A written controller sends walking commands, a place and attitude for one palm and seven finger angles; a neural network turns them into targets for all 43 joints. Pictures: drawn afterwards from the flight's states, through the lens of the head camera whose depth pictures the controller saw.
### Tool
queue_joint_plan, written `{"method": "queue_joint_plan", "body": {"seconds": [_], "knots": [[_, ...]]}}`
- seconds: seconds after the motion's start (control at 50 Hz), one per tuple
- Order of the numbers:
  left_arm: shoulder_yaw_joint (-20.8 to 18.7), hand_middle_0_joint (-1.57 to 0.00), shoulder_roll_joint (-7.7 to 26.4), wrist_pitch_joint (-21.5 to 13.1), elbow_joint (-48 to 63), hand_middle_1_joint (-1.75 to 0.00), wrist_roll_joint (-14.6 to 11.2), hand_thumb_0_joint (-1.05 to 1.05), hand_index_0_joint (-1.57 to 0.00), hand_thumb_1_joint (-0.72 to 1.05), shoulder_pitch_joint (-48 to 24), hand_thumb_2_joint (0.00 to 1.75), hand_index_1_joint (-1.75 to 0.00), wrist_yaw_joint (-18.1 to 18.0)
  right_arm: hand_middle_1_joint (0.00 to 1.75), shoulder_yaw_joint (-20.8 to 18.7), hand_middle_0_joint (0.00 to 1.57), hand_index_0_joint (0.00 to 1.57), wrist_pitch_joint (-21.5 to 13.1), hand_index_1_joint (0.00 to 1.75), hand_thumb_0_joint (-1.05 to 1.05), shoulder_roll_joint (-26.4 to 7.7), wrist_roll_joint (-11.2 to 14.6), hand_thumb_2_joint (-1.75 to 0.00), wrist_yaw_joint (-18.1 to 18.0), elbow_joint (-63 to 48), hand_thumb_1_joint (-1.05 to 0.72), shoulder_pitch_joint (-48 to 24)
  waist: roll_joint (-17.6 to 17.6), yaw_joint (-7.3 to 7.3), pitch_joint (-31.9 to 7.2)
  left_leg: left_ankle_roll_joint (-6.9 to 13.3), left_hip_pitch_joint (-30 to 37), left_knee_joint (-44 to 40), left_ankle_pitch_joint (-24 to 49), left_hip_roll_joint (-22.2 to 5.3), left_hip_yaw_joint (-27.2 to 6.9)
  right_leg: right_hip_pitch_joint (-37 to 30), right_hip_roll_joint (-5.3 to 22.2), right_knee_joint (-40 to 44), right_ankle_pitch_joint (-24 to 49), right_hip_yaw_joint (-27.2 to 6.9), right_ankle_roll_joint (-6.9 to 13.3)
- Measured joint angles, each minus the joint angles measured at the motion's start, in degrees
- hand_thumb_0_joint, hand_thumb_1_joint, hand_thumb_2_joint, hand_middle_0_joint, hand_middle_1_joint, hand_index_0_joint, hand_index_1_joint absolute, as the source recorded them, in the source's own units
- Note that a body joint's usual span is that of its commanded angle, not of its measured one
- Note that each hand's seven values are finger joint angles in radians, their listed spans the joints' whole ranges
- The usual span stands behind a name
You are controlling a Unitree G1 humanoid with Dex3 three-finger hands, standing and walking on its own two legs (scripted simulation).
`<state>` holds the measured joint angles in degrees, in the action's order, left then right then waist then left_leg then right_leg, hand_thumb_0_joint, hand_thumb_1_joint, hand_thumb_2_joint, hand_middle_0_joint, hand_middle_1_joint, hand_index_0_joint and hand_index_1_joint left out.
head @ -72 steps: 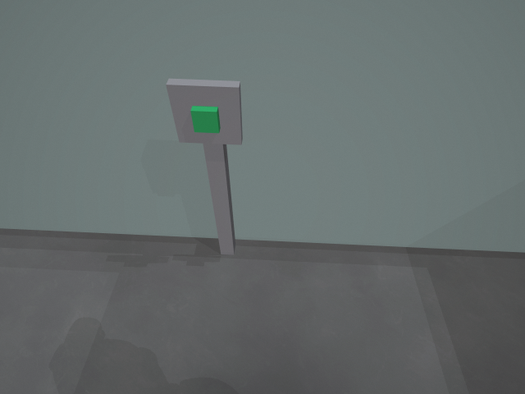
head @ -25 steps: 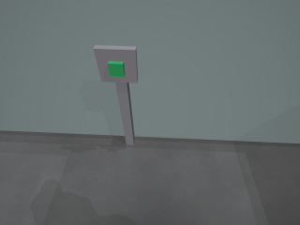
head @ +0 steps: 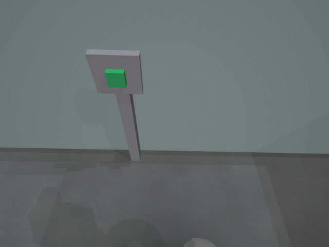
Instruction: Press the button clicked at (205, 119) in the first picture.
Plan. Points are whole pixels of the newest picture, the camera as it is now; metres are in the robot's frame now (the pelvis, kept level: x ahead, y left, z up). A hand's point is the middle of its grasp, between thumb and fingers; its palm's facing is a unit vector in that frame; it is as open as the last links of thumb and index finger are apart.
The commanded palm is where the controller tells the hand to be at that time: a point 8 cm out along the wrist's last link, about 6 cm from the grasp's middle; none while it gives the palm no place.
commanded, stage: take the last steps up to it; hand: left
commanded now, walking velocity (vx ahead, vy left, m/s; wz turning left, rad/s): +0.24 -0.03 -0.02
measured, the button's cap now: (116, 77) +0.66 +0.18 -0.02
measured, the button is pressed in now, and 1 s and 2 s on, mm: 0 0 0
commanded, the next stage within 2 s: come to a stop and stand still in 0.28 s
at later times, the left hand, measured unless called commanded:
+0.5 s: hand out of the picture +0.12 +0.11 -0.18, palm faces +0.08 -0.99 -0.14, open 7.3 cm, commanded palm none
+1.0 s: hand (121, 235) +0.18 +0.12 -0.16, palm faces +0.04 -0.96 -0.27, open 7.4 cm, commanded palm none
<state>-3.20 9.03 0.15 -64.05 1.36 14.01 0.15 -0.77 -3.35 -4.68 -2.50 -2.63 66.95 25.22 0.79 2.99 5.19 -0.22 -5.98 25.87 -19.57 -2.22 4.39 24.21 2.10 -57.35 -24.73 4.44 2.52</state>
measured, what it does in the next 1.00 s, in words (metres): walks ahead: right foot, then left foot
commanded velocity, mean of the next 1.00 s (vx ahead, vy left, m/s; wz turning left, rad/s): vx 0.00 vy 0.03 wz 0.00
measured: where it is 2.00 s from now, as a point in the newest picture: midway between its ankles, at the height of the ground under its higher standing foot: outside the picture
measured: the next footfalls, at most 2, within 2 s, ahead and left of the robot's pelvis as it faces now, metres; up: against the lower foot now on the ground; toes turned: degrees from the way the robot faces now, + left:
right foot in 0.14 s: +0.15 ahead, -0.14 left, +0.00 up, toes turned -6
left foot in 0.52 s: +0.26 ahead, +0.07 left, +0.00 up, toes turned +5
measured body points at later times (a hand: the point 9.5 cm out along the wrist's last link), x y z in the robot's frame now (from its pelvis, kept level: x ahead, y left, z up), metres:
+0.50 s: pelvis +0.15 -0.05 +0.00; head +0.18 -0.04 +0.45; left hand +0.12 +0.16 -0.16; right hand +0.25 -0.28 -0.15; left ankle +0.21 +0.07 -0.72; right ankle +0.11 -0.13 -0.74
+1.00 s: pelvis +0.13 -0.08 +0.00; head +0.16 -0.10 +0.45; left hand +0.17 +0.17 -0.14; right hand +0.16 -0.33 -0.16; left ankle +0.14 +0.05 -0.71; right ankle +0.13 -0.18 -0.74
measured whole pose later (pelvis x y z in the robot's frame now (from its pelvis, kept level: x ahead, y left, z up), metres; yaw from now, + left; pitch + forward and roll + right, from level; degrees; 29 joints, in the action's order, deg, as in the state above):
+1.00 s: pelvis +0.13 -0.08 +0.00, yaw +1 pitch -1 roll +1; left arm -2.8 10.7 0.6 -57.9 1.8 13.3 -1.3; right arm -4.1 3.9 -12.8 -1.3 -0.5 61.4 12.2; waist -1.5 0.4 4.0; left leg -0.8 -20.7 46.4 -23.2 -0.8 1.2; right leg 12.6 0.9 -31.0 -17.2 2.5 1.4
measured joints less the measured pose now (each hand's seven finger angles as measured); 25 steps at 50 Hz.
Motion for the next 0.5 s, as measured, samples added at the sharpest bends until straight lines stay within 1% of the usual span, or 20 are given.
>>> {"method": "queue_joint_plan", "body": {"seconds": [0.04, 0.08, 0.12, 0.14, 0.16, 0.2, 0.22, 0.24, 0.26, 0.28, 0.32, 0.38, 0.46, 0.5], "knots": [[-0.4, -0.20, 1.0, -0.2, 1.6, -0.30, -0.2, 0.03, -0.20, 0.94, -2.0, 0.90, -0.30, 0.4, 0.30, 0.0, 0.20, 0.20, 0.4, 0.30, 0.00, 0.3, 0.0, -0.90, 0.1, 0.9, -0.90, 1.4, -0.8, 0.02, 0.5, -0.7, 1.5, -2.0, 0.2, -0.3, -0.2, 1.4, 0.9, 5.6, 2.5, 0.1, -0.3], [-0.7, -0.20, 1.7, -0.7, 3.0, -0.30, -0.3, 0.03, -0.20, 0.95, -3.7, 0.90, -0.30, 0.7, 0.30, -0.2, 0.20, 0.20, 0.9, 0.30, 0.00, 0.2, 0.0, -0.90, 0.2, 1.7, -0.90, 2.4, -1.6, 0.03, 1.0, -1.5, 2.7, -2.4, -0.5, -0.7, -0.3, 1.4, 1.3, 11.8, 4.8, 0.4, -0.4], [-0.9, -0.20, 2.0, -1.3, 4.1, -0.30, -0.4, 0.02, -0.20, 0.94, -4.9, 0.90, -0.30, 1.0, 0.30, -0.4, 0.20, 0.20, 1.5, 0.30, 0.00, -0.2, 0.2, -0.90, 0.5, 2.3, -0.90, 3.2, -2.4, 0.01, 1.2, -2.4, 3.4, -0.7, -2.7, -1.4, -0.4, -0.4, 0.9, 18.2, 8.1, 1.1, -0.3], [-1.0, -0.20, 2.4, -1.9, 4.7, -0.30, -0.3, 0.02, -0.20, 0.94, -5.1, 0.90, -0.30, 1.1, 0.30, -0.5, 0.20, 0.20, 1.7, 0.30, 0.00, -0.2, 0.4, -0.90, 0.6, 2.5, -0.90, 3.8, -2.4, -0.06, 1.0, -2.6, 3.0, 1.8, -4.6, -1.6, -0.6, -2.2, 0.7, 21.5, 9.5, 1.3, -0.1], [-1.2, -0.20, 2.4, -2.7, 5.1, -0.30, -0.2, 0.02, -0.20, 0.93, -5.5, 0.90, -0.30, 0.9, 0.30, -0.6, 0.20, 0.20, 2.0, 0.30, 0.00, -0.4, 0.8, -0.90, 0.9, 2.7, -0.90, 3.8, -2.5, -0.33, 1.0, -1.8, 1.5, 6.7, -6.7, -2.1, -0.7, -2.6, 0.6, 21.4, 11.5, 1.7, 0.2], [-1.1, -0.20, 1.8, -3.5, 5.5, -0.30, -0.5, 0.01, -0.20, 0.93, -5.9, 0.90, -0.30, 0.2, 0.30, -0.9, 0.20, 0.20, 3.4, 0.30, 0.00, -1.2, 1.3, -0.89, 1.3, 2.6, -0.90, 1.8, -3.1, -0.27, 1.8, -0.1, -4.2, 22.5, -11.0, -2.2, -2.7, -3.6, 0.1, 18.7, 8.6, 3.0, 0.7], [-1.0, -0.20, 1.4, -3.6, 5.5, -0.30, -0.5, 0.01, -0.20, 0.93, -5.7, 0.90, -0.30, -0.1, 0.30, -1.2, 0.20, 0.20, 3.8, 0.30, 0.01, -1.7, 1.3, -0.89, 1.4, 2.3, -0.90, 0.4, -3.0, -0.39, 1.9, 0.3, -7.4, 29.3, -10.7, -2.0, -3.0, -4.7, -0.1, 19.1, 7.5, 3.4, 0.8], [-0.8, -0.20, 1.0, -3.6, 5.4, -0.30, -0.5, 0.01, -0.20, 0.92, -5.3, 0.90, -0.30, -0.5, 0.30, -1.5, 0.20, 0.20, 4.0, 0.30, 0.01, -2.2, 1.2, -0.89, 1.4, 1.8, -0.90, -1.2, -2.6, -0.60, 1.8, 0.4, -10.4, 34.3, -9.4, -1.8, -2.8, -5.9, -0.3, 20.4, 7.1, 3.5, 1.0], [-0.6, -0.20, 0.5, -3.5, 5.2, -0.30, -0.5, 0.01, -0.20, 0.92, -4.7, 0.90, -0.30, -0.7, 0.30, -1.7, 0.20, 0.20, 4.1, 0.30, 0.01, -2.7, 1.1, -0.90, 1.4, 1.0, -0.90, -3.0, -2.2, -0.76, 1.6, 0.4, -13.2, 37.2, -7.9, -1.9, -2.4, -7.1, -0.5, 22.1, 7.4, 3.6, 0.9], [-0.4, -0.20, 0.0, -3.4, 4.8, -0.30, -0.4, 0.00, -0.20, 0.92, -4.1, 0.90, -0.30, -1.1, 0.30, -2.0, 0.20, 0.20, 3.9, 0.30, 0.01, -3.2, 1.0, -0.90, 1.3, 0.1, -0.90, -4.8, -1.9, -0.93, 1.4, 0.3, -15.5, 38.2, -6.4, -2.1, -2.0, -8.3, -0.8, 24.1, 8.1, 3.6, 0.9], [-0.6, -0.20, -0.1, -3.4, 3.8, -0.30, -0.3, 0.00, -0.20, 0.95, -2.5, 0.90, -0.30, -1.9, 0.30, -2.3, 0.19, 0.20, 3.5, 0.30, 0.01, -3.9, 0.9, -0.90, 1.4, -2.1, -0.91, -8.1, -1.3, -1.26, 0.8, -0.2, -18.9, 36.4, -3.8, -2.5, -1.4, -10.5, -1.4, 27.9, 9.3, 3.5, 1.3], [0.0, -0.20, -0.4, -3.5, 2.3, -0.30, 0.0, 0.00, -0.20, 0.96, -0.1, 0.90, -0.30, -1.4, 0.30, -2.5, 0.19, 0.20, 2.9, 0.30, 0.00, -4.7, 1.0, -0.90, 1.5, -5.0, -0.91, -12.5, -0.7, -1.87, 0.0, -0.9, -20.9, 28.7, -0.7, -2.8, -0.6, -13.4, -2.2, 32.3, 10.2, 3.4, 1.5], [1.0, -0.20, -1.9, -3.4, 0.6, -0.30, -0.1, 0.00, -0.20, 0.94, 2.6, 0.90, -0.30, -1.1, 0.30, -1.9, 0.19, 0.19, 2.3, 0.30, 0.00, -5.3, 1.4, -0.90, 1.5, -7.1, -0.91, -17.5, -0.9, -3.60, 0.1, -1.4, -19.1, 16.8, 2.7, -1.9, -0.8, -16.7, -3.1, 34.4, 9.5, 3.1, 0.9], [1.6, -0.20, -2.7, -3.0, -0.1, -0.30, -0.3, 0.00, -0.20, 0.93, 3.9, 0.90, -0.30, -1.3, 0.30, -1.3, 0.19, 0.19, 2.1, 0.30, 0.00, -5.3, 1.5, -0.90, 1.3, -7.5, -0.91, -19.3, -1.2, -4.46, 0.3, -1.3, -16.1, 9.6, 7.7, -1.1, -1.2, -17.7, -3.6, 33.1, 7.9, 2.9, 0.4]]}}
